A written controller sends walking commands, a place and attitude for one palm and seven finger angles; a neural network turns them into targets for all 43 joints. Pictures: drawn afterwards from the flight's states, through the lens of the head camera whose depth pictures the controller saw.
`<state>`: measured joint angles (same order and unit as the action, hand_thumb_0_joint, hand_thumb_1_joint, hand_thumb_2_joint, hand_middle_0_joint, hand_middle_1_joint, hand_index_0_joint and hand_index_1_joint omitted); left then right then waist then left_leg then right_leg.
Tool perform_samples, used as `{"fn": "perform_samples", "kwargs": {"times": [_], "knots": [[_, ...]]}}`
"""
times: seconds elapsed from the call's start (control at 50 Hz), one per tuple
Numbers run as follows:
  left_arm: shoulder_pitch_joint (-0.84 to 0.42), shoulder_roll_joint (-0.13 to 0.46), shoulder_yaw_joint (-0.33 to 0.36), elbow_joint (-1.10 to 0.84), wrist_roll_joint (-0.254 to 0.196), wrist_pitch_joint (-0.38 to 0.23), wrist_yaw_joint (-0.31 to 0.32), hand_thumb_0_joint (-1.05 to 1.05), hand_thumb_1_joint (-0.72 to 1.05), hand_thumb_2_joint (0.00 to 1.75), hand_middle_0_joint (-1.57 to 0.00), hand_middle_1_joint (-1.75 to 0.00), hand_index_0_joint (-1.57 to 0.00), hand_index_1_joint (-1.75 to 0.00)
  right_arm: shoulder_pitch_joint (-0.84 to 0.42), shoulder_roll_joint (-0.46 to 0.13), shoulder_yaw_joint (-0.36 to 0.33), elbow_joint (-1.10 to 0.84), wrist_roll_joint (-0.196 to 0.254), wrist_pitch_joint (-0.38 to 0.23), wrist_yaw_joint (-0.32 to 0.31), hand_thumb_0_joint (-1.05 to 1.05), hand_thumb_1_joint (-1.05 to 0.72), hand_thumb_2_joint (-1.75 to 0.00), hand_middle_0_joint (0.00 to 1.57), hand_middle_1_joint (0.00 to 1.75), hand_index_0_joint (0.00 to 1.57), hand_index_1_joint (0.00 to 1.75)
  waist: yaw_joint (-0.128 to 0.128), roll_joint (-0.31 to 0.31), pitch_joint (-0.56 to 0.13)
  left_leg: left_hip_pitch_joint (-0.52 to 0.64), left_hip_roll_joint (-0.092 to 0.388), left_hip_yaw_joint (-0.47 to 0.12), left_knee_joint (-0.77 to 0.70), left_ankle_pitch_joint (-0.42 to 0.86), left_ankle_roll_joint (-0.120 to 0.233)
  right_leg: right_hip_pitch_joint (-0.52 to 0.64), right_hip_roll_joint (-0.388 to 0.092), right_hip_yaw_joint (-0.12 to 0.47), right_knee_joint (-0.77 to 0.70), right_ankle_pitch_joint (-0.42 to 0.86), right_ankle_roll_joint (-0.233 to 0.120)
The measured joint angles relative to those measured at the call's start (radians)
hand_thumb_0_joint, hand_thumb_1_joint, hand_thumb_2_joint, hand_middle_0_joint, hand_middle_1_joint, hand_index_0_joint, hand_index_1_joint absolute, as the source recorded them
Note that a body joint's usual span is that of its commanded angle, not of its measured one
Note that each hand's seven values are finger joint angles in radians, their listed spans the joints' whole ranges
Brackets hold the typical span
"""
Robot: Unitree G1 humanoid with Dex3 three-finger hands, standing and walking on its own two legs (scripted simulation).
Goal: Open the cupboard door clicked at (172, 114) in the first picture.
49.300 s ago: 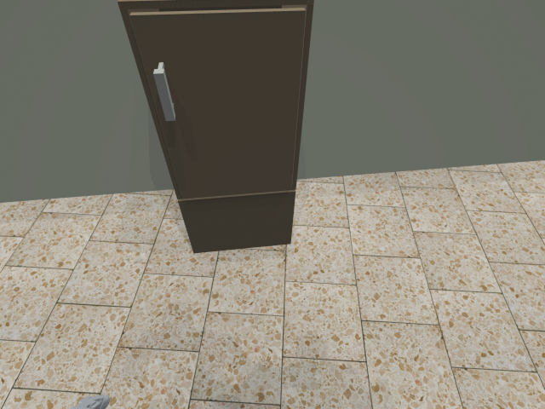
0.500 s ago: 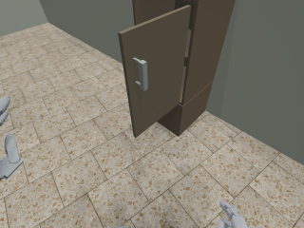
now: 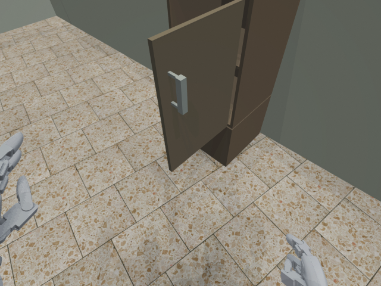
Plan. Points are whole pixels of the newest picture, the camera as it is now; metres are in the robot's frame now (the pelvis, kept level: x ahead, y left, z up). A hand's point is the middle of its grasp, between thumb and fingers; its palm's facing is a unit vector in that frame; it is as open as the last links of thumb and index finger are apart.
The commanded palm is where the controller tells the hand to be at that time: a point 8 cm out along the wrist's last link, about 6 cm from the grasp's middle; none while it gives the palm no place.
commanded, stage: let the arm hang, fingers relaxed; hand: left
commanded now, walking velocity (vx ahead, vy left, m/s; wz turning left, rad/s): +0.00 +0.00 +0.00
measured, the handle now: (177, 92) +0.64 +0.08 +0.04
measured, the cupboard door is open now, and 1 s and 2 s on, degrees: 89 89 89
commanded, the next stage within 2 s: look to check the result in 1.08 s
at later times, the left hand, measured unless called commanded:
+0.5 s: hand out of the picture -0.06 +0.22 -0.17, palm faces +0.05 -0.97 -0.23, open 7.1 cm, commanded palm none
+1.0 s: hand out of the picture -0.01 +0.19 -0.17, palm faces +0.04 -0.98 -0.18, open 7.3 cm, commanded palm none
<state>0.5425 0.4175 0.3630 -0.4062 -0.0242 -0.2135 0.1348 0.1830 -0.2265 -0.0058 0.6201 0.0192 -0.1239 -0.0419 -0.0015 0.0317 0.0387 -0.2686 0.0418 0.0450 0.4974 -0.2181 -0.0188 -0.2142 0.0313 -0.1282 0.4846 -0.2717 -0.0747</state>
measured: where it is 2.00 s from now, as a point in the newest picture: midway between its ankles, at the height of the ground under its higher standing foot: outside the picture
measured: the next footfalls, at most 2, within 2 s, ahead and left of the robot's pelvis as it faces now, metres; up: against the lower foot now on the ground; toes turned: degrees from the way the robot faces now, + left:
none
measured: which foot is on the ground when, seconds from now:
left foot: down 0.00-1.00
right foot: down 0.00-1.00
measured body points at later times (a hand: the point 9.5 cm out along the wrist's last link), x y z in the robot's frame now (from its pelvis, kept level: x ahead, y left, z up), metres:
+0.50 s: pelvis -0.01 +0.03 +0.01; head +0.01 +0.03 +0.45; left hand -0.06 +0.27 -0.15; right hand -0.03 -0.20 -0.16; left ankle +0.02 +0.13 -0.74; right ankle +0.00 -0.06 -0.74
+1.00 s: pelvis -0.01 +0.03 +0.01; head +0.00 +0.03 +0.46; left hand -0.02 +0.25 -0.15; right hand -0.03 -0.17 -0.16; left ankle +0.02 +0.13 -0.74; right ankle +0.00 -0.06 -0.74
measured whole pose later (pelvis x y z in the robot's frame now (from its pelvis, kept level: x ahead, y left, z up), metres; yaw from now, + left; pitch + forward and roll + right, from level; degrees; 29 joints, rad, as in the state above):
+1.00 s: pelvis -0.01 +0.03 +0.01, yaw +0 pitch -2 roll +0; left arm 0.28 0.12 0.00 1.15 0.01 0.00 0.04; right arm 0.30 -0.11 0.01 1.14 -0.02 0.00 -0.03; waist -0.01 0.01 0.03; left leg -0.20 -0.01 0.06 0.39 -0.16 0.03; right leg -0.17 -0.02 -0.11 0.43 -0.23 -0.03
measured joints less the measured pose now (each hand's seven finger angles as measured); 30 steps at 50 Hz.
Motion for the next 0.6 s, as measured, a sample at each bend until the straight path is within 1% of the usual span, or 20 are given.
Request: {"fn": "perform_samples", "kwargs": {"times": [0.02, 0.06, 0.08, 0.12, 0.18, 0.22, 0.26, 0.28, 0.3, 0.34, 0.4, 0.5, 0.6], "knots": [[-0.050, 0.004, -0.045, 0.089, 0.019, 0.011, -0.028, 0.01, 0.89, 0.90, -0.21, -0.30, -0.21, -0.30, -0.005, -0.015, -0.001, 0.030, -0.005, -0.005, 0.021, 0.01, -0.90, -0.90, 0.20, 0.30, 0.20, 0.30, 0.008, 0.013, -0.014, -0.020, -0.006, -0.005, 0.017, -0.004, 0.005, -0.018, -0.007, -0.005, 0.018, -0.007, 0.003], [-0.163, -0.014, -0.146, 0.326, 0.039, 0.081, -0.081, 0.00, 0.90, 0.90, -0.21, -0.30, -0.21, -0.30, -0.026, -0.050, 0.004, 0.091, -0.016, 0.026, 0.045, 0.01, -0.90, -0.89, 0.20, 0.30, 0.20, 0.30, 0.020, 0.042, -0.038, -0.051, -0.018, -0.011, 0.046, -0.019, 0.013, -0.052, -0.022, -0.012, 0.060, -0.025, 0.008], [-0.212, -0.035, -0.188, 0.455, 0.045, 0.121, -0.098, 0.00, 0.90, 0.90, -0.21, -0.30, -0.20, -0.30, -0.038, -0.062, 0.007, 0.119, -0.021, 0.047, 0.050, 0.01, -0.90, -0.89, 0.20, 0.30, 0.20, 0.30, 0.020, 0.051, -0.043, -0.063, -0.024, -0.012, 0.060, -0.024, 0.018, -0.063, -0.028, -0.014, 0.077, -0.033, 0.011], [-0.284, -0.081, -0.252, 0.700, 0.053, 0.189, -0.119, 0.00, 0.90, 0.90, -0.20, -0.30, -0.20, -0.30, -0.055, -0.068, 0.012, 0.163, -0.029, 0.083, 0.054, 0.01, -0.90, -0.89, 0.20, 0.30, 0.20, 0.30, 0.012, 0.052, -0.041, -0.072, -0.032, -0.011, 0.076, -0.029, 0.024, -0.075, -0.039, -0.013, 0.102, -0.043, 0.015], [-0.326, -0.153, -0.318, 0.990, 0.053, 0.250, -0.126, 0.01, 0.91, 0.90, -0.20, -0.30, -0.20, -0.30, -0.053, -0.047, 0.016, 0.210, -0.038, 0.119, 0.051, 0.01, -0.90, -0.89, 0.20, 0.30, 0.20, 0.30, -0.010, 0.017, -0.018, -0.063, -0.043, -0.007, 0.076, -0.026, 0.027, -0.074, -0.052, -0.010, 0.121, -0.051, 0.018], [-0.326, -0.201, -0.355, 1.135, 0.049, 0.270, -0.128, 0.01, 0.91, 0.90, -0.20, -0.30, -0.20, -0.30, -0.037, -0.027, 0.021, 0.245, -0.042, 0.136, 0.048, 0.01, -0.91, -0.89, 0.20, 0.30, 0.20, 0.30, -0.020, -0.012, 0.001, -0.047, -0.045, -0.007, 0.061, -0.018, 0.029, -0.060, -0.053, -0.009, 0.109, -0.044, 0.021], [-0.312, -0.247, -0.383, 1.249, 0.044, 0.274, -0.131, 0.01, 0.91, 0.90, -0.20, -0.30, -0.20, -0.30, -0.013, -0.008, 0.028, 0.290, -0.044, 0.146, 0.044, 0.01, -0.91, -0.89, 0.20, 0.30, 0.20, 0.30, -0.020, -0.037, 0.018, -0.029, -0.043, -0.008, 0.037, -0.006, 0.029, -0.038, -0.048, -0.011, 0.078, -0.028, 0.023], [-0.306, -0.258, -0.360, 1.287, 0.033, 0.265, -0.111, 0.00, 0.95, 0.90, -0.21, -0.30, -0.20, -0.30, 0.003, 0.004, 0.030, 0.314, -0.043, 0.149, 0.041, 0.01, -0.91, -0.89, 0.20, 0.30, 0.20, 0.30, -0.016, -0.046, 0.024, -0.023, -0.041, -0.013, 0.025, 0.001, 0.029, -0.028, -0.044, -0.016, 0.057, -0.018, 0.022], [-0.303, -0.251, -0.349, 1.319, 0.031, 0.256, -0.102, -0.01, 0.98, 0.90, -0.21, -0.30, -0.20, -0.30, 0.020, 0.016, 0.032, 0.339, -0.042, 0.151, 0.038, 0.00, -0.91, -0.89, 0.20, 0.30, 0.20, 0.30, -0.009, -0.055, 0.029, -0.017, -0.039, -0.017, 0.012, 0.009, 0.028, -0.018, -0.040, -0.020, 0.037, -0.007, 0.021], [-0.291, -0.235, -0.347, 1.375, 0.033, 0.247, -0.107, -0.02, 1.01, 0.90, -0.21, -0.30, -0.21, -0.30, 0.048, 0.033, 0.032, 0.386, -0.043, 0.158, 0.034, 0.00, -0.91, -0.89, 0.20, 0.30, 0.20, 0.30, 0.003, -0.059, 0.037, -0.006, -0.035, -0.023, -0.011, 0.023, 0.027, 0.002, -0.034, -0.026, -0.002, 0.014, 0.020], [-0.263, -0.222, -0.352, 1.450, 0.033, 0.239, -0.114, -0.02, 1.00, 0.90, -0.21, -0.30, -0.21, -0.30, 0.083, 0.049, 0.027, 0.442, -0.041, 0.164, 0.028, 0.01, -0.91, -0.89, 0.20, 0.29, 0.20, 0.30, 0.011, -0.047, 0.040, 0.008, -0.035, -0.025, -0.038, 0.038, 0.029, 0.023, -0.030, -0.027, -0.046, 0.038, 0.023], [-0.218, -0.224, -0.357, 1.540, 0.031, 0.234, -0.113, 0.00, 0.96, 0.90, -0.21, -0.30, -0.20, -0.30, 0.120, 0.066, 0.019, 0.494, -0.036, 0.160, 0.023, 0.01, -0.91, -0.89, 0.20, 0.29, 0.20, 0.30, 0.009, -0.021, 0.037, 0.029, -0.041, -0.012, -0.073, 0.053, 0.038, 0.038, -0.035, -0.015, -0.074, 0.056, 0.032], [-0.201, -0.239, -0.359, 1.578, 0.031, 0.230, -0.108, 0.00, 0.93, 0.90, -0.20, -0.30, -0.20, -0.30, 0.137, 0.084, 0.018, 0.516, -0.035, 0.152, 0.020, 0.00, -0.91, -0.89, 0.20, 0.30, 0.20, 0.30, 0.005, -0.006, 0.030, 0.042, -0.048, 0.001, -0.090, 0.060, 0.046, 0.039, -0.042, -0.002, -0.074, 0.058, 0.039]]}}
